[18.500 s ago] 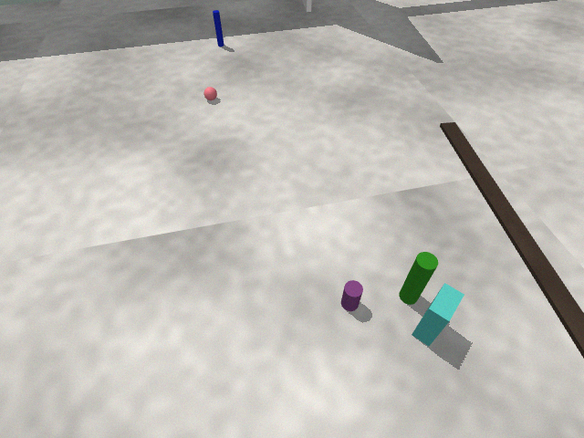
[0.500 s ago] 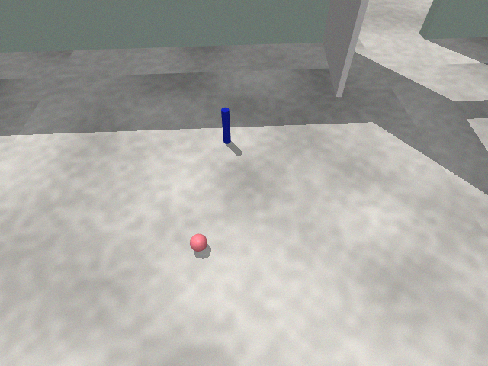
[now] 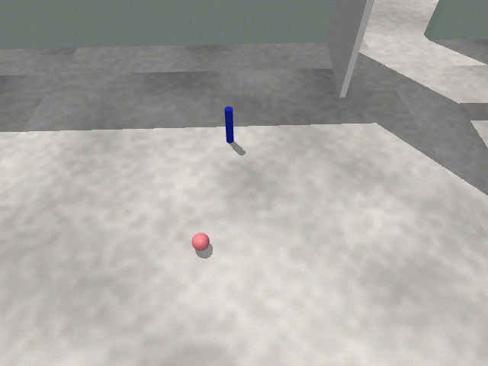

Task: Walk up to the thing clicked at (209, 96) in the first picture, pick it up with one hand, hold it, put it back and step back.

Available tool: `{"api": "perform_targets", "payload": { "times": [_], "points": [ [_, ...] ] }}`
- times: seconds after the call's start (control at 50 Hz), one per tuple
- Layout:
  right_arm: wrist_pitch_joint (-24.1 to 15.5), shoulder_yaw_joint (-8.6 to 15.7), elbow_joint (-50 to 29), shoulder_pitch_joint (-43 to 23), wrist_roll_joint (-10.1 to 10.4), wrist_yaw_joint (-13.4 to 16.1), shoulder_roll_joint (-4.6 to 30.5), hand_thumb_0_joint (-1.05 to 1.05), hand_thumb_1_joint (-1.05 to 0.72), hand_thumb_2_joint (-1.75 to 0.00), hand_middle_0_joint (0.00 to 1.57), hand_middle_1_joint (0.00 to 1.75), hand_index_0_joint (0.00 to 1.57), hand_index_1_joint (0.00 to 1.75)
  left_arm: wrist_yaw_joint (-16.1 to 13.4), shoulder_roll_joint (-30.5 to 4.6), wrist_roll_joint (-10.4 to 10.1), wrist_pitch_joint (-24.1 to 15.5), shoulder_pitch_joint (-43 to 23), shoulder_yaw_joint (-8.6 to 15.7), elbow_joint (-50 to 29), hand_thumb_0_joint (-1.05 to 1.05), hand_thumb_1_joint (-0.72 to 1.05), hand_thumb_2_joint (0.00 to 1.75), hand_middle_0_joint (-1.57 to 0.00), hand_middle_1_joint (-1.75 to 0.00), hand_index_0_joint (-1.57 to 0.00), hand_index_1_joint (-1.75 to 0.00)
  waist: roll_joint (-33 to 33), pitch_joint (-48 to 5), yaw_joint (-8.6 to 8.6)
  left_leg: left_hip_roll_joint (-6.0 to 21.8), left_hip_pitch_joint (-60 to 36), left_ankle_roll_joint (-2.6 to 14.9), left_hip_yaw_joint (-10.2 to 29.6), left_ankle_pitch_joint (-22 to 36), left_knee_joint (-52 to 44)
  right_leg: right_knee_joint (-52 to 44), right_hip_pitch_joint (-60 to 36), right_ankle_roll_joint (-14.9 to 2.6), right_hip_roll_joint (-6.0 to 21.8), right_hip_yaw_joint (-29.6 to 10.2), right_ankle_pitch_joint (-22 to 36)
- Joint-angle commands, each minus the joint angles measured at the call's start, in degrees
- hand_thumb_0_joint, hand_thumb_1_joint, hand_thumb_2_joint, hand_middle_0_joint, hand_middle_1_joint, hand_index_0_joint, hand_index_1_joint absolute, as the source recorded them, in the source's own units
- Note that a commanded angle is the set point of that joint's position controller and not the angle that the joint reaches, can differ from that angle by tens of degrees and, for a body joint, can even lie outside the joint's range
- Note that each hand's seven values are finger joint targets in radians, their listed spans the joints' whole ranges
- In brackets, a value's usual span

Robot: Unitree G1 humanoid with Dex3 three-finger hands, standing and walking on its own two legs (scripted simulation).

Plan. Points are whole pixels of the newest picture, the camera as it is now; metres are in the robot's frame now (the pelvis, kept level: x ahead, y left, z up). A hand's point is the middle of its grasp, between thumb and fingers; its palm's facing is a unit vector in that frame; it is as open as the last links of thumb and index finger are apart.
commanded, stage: stand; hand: left
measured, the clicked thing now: (200, 241) +0.73 +0.22 -0.74
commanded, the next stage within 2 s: walk up in 0.18 s
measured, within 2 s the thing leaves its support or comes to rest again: neither
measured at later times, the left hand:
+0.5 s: hand out of the picture +0.12 +0.24 -0.15, palm faces -0.05 -0.89 -0.45, open 7.4 cm
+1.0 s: hand (140, 298) +0.28 +0.24 -0.18, palm faces -0.01 -0.93 -0.36, open 7.4 cm
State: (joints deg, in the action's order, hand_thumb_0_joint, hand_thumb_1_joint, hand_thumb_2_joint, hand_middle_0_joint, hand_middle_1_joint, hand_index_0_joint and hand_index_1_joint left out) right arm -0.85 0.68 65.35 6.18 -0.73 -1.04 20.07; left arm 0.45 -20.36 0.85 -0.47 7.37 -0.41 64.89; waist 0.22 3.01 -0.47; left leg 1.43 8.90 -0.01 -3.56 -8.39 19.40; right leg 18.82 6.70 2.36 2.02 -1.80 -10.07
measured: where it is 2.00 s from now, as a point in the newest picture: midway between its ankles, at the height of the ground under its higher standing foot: (249, 352)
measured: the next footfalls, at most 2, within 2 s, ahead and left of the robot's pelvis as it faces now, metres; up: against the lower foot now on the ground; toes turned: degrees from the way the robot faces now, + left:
right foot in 0.44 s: +0.15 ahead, -0.16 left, +0.00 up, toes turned -5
left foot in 0.90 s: +0.36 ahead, +0.09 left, +0.00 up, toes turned +5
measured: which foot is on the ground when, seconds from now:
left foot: down 0.00-0.46, up 0.48-0.88, down 0.90-1.00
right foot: down 0.00-0.22, up 0.24-0.42, down 0.44-0.92, up 0.94-1.00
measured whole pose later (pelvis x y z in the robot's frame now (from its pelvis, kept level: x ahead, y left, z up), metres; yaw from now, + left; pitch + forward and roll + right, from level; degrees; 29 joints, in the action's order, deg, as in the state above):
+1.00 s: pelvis +0.25 -0.02 -0.03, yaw +2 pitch -3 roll -1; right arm -2.3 4.3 47.0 11.8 -1.5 -4.2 21.8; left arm 0.0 -22.0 0.0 -2.4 18.3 2.3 50.3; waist 0.3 8.4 -0.1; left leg 1.3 21.3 2.3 -2.6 -13.5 37.6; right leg 57.7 11.3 -1.8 0.3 0.8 -30.5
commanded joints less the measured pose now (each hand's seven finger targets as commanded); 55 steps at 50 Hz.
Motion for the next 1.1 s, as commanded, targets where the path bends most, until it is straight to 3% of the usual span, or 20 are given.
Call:
{"api": "perform_targets", "payload": {
  "times": [0.0, 0.14, 0.16, 0.2, 0.26, 0.34, 0.4, 0.42, 0.44, 0.46, 0.48, 0.58, 0.7, 0.78, 0.88, 0.9, 0.92, 0.94, 1.0, 1.08],
  "points": [
    [-1.0, 2.1, -3.4, -3.0, 0.1, 0.9, 12.7, 0.0, -0.9, -0.9, 0.2, 0.3, 0.2, 0.3, -0.6, -12.0, -0.2, -1.2, -1.4, 2.3, -3.3, 0.0, 0.9, 0.9, -0.2, -0.3, -0.2, -0.3, -1.3, -2.8, 0.42, 7.0, -2.0, 1.05, 7.6, -4.0, -5.6, -2.8, 2.8, -3.09, 4.7, -3.7, 1.0],
    [-1.3, 2.0, -3.5, -2.8, 0.2, 0.9, 12.6, 0.0, -0.9, -0.9, 0.2, 0.3, 0.2, 0.3, -0.7, -12.2, -0.3, -1.5, -1.8, 2.2, -3.7, 0.0, 0.9, 0.9, -0.2, -0.3, -0.2, -0.3, -0.3, -5.6, 0.21, 7.1, -4.7, 1.22, 6.7, 5.9, -3.2, -2.5, 1.0, -2.68, 5.4, -3.8, 6.7],
    [-1.8, 4.9, -6.4, 1.6, -0.6, -0.2, 16.6, 0.0, -0.9, -0.9, 0.2, 0.3, 0.2, 0.3, 0.4, -15.2, 0.4, -2.0, 1.3, 4.5, -6.2, 0.0, 0.9, 0.9, -0.2, -0.3, -0.2, -0.3, -1.6, -10.9, -0.67, 4.8, -9.3, 4.35, 6.1, -21.3, -0.7, 2.4, 2.8, -4.74, 1.0, -1.5, -15.3],
    [-1.3, 6.7, -5.3, 6.1, -1.3, -0.5, 19.0, 0.0, -0.9, -0.9, 0.2, 0.3, 0.2, 0.3, 1.1, -13.9, 1.1, -1.5, -1.3, 4.9, -7.0, 0.0, 0.9, 0.9, -0.2, -0.3, -0.2, -0.3, -8.5, -2.6, -3.28, 12.7, -10.5, 8.09, 17.3, -40.3, -9.2, 15.4, 19.2, -3.91, -2.3, 3.6, -22.0],
    [-1.9, 7.8, -8.0, 5.1, -1.6, -0.5, 19.7, 0.0, -0.9, -0.9, 0.2, 0.3, 0.2, 0.3, 1.6, -13.9, 1.2, -2.0, -2.5, 5.5, -9.9, 0.0, 0.9, 0.9, -0.2, -0.3, -0.2, -0.3, -6.2, 5.3, -3.02, 20.4, -7.6, 14.11, 23.3, -28.0, -12.6, 23.7, 27.2, -3.55, 2.5, -0.9, -17.9],
    [-1.8, 7.8, -12.3, 1.3, -1.8, -1.5, 18.5, 0.0, -0.9, -0.9, 0.2, 0.3, 0.2, 0.3, 3.2, -13.0, 0.7, -2.6, 2.6, 6.2, -10.5, 0.0, 0.9, 0.9, -0.2, -0.3, -0.2, -0.3, -10.9, 3.0, -0.47, 14.8, 0.0, 11.54, 13.5, -25.6, -9.6, 18.3, 15.7, -3.42, 1.8, 2.4, -14.7],
    [-0.9, 6.8, -15.8, -5.2, -1.5, -1.8, 14.8, 0.0, -0.9, -0.9, 0.2, 0.3, 0.2, 0.3, 2.4, -13.6, 0.9, -2.9, 16.7, 7.7, -6.5, 0.0, 0.9, 0.9, -0.2, -0.3, -0.2, -0.3, -4.6, -2.8, 7.3, 7.3, 13.0, 6.82, 2.7, -25.0, 7.1, 8.5, -8.3, -3.44, -1.3, 6.4, -1.6],
    [-0.6, 5.7, -16.4, -3.8, -1.6, -1.7, 11.4, 0.0, -0.9, -0.9, 0.2, 0.3, 0.2, 0.3, 1.5, -16.6, 1.1, -3.0, 24.0, 9.1, -4.6, 0.0, 0.9, 0.9, -0.2, -0.3, -0.2, -0.3, 6.7, -4.9, 10.28, 3.2, 22.0, 4.73, -0.7, -29.1, 22.1, 5.8, -17.3, -3.4, 0.2, 0.4, -7.2],
    [-0.2, 4.5, -17.5, -2.2, -1.4, -1.6, 8.1, 0.0, -0.9, -0.9, 0.2, 0.3, 0.2, 0.3, 0.6, -21.7, 1.8, -3.3, 27.2, 10.8, -5.4, 0.0, 0.9, 0.9, -0.2, -0.3, -0.2, -0.3, 19.0, -2.2, 11.92, -4.9, 33.3, 2.35, 2.0, -30.9, 38.9, -4.8, -16.0, -5.65, 11.0, -20.5, -28.5],
    [0.4, 5.5, -17.0, 1.2, -0.5, -1.4, 11.3, 0.0, -0.9, -0.9, 0.2, 0.3, 0.2, 0.3, 0.3, -24.0, 2.3, -3.7, 17.6, 10.5, -10.0, 0.0, 0.9, 0.9, -0.2, -0.3, -0.2, -0.3, 11.3, -0.4, 7.08, -5.0, 30.9, 1.35, 9.8, -25.0, 44.5, -15.1, -5.7, -10.22, 20.8, -37.7, -46.2],
    [0.5, 6.6, -15.9, 3.3, -0.4, -1.3, 15.6, 0.0, -0.9, -0.9, 0.2, 0.3, 0.2, 0.3, 0.4, -24.5, 1.7, -3.6, 10.2, 10.2, -13.1, 0.0, 0.9, 0.9, -0.2, -0.3, -0.2, -0.3, 8.1, 4.8, 4.13, -1.1, 28.4, 1.42, 12.5, -21.2, 43.7, -16.2, 1.7, -13.28, 22.3, -38.5, -49.7],
    [0.0, 5.9, -11.8, 12.3, 0.5, -2.0, 14.4, 0.0, -0.9, -0.9, 0.2, 0.3, 0.2, 0.3, 0.0, -16.8, -0.2, -5.4, 7.3, 8.3, -15.0, 0.0, 0.9, 0.9, -0.2, -0.3, -0.2, -0.3, 5.1, 4.7, -0.28, 0.7, 21.6, 0.31, 13.0, -6.3, 40.0, -10.6, 2.9, -9.18, 11.1, -10.4, -12.7],
    [-0.2, 5.5, -17.2, 5.9, -0.7, -3.3, 13.1, 0.0, -0.9, -0.9, 0.2, 0.3, 0.2, 0.3, -0.4, -17.1, 0.0, -5.9, 12.4, 9.1, -16.9, 0.0, 0.9, 0.9, -0.2, -0.3, -0.2, -0.3, 5.0, 4.0, 2.79, 2.5, 24.1, -0.76, 10.5, -4.3, 25.4, -6.1, -5.2, -12.64, 12.9, -3.1, 5.0],
    [-0.8, 5.3, -19.9, 2.2, -0.8, -3.7, 12.1, 0.0, -0.9, -0.9, 0.2, 0.3, 0.2, 0.3, -0.3, -17.0, 0.0, -5.2, 14.5, 8.9, -17.5, 0.0, 0.9, 0.9, -0.2, -0.3, -0.2, -0.3, 6.7, 2.5, 4.24, 2.0, 19.8, 0.91, 3.0, -1.4, 16.9, 0.0, -7.9, -10.79, 11.5, 1.5, 21.2],
    [-1.6, 7.6, -17.9, 15.2, -1.7, -3.1, 14.8, 0.0, -0.9, -0.9, 0.2, 0.3, 0.2, 0.3, -0.8, -16.2, -0.8, -4.7, 13.0, 7.4, -19.8, 0.0, 0.9, 0.9, -0.2, -0.3, -0.2, -0.3, -2.0, -5.6, -3.9, -1.1, -5.7, 5.41, 0.0, 1.3, 9.1, 23.2, 1.7, -8.98, 7.6, 6.2, 24.9],
    [-1.9, 9.1, -17.3, 21.2, -2.4, -2.4, 18.4, 0.0, -0.9, -0.9, 0.2, 0.3, 0.2, 0.3, -0.9, -12.8, -1.5, -4.4, 16.2, 6.1, -20.3, 0.0, 0.9, 0.9, -0.2, -0.3, -0.2, -0.3, -11.9, -10.1, -6.07, 5.7, -15.8, 8.95, 11.0, -2.8, 6.8, 38.6, 11.7, -6.32, 2.3, 8.3, 14.0],
    [-2.0, 9.6, -19.1, 21.4, -2.3, -1.7, 21.0, 0.0, -0.9, -0.9, 0.2, 0.3, 0.2, 0.3, -0.8, -8.7, -1.8, -4.4, 19.3, 5.3, -20.6, 0.0, 0.9, 0.9, -0.2, -0.3, -0.2, -0.3, -19.7, -10.8, -4.31, 17.8, -22.0, 12.75, 33.6, -3.0, 4.3, 47.4, 25.5, -4.01, -7.1, 4.0, -22.2],
    [-1.9, 9.7, -19.6, 19.9, 0.2, -1.5, 21.9, 0.0, -0.9, -0.9, 0.2, 0.3, 0.2, 0.3, -1.5, -14.6, -1.5, -3.9, 17.7, 6.5, -20.2, 0.0, 0.9, 0.9, -0.2, -0.3, -0.2, -0.3, -13.6, -12.4, -5.23, 22.3, -20.5, 19.14, 42.0, -6.2, -1.0, 53.5, 27.0, -5.62, -4.8, -0.6, -24.8],
    [-1.9, 7.4, -22.1, 12.1, 0.8, -0.4, 16.4, 0.0, -0.9, -0.9, 0.2, 0.3, 0.2, 0.3, -0.8, -14.6, -1.9, -4.2, 15.4, 6.0, -19.5, 0.0, 0.9, 0.9, -0.2, -0.3, -0.2, -0.3, -6.8, -1.5, -1.64, 15.8, -3.5, 13.05, 20.9, 6.5, -1.1, 50.7, 23.2, -5.84, -0.7, -5.3, -15.3],
    [-2.6, 5.8, -23.3, 9.7, 0.5, 0.5, 13.6, 0.0, -0.9, -0.9, 0.2, 0.3, 0.2, 0.3, -0.7, -11.0, -1.8, -3.3, 17.3, 5.3, -18.3, 0.0, 0.9, 0.9, -0.2, -0.3, -0.2, -0.3, -7.0, 0.2, 0.58, 12.5, 2.1, 12.62, 7.2, 32.1, 3.0, 41.8, 17.8, -3.36, -0.5, -2.3, -10.4]
  ]
}}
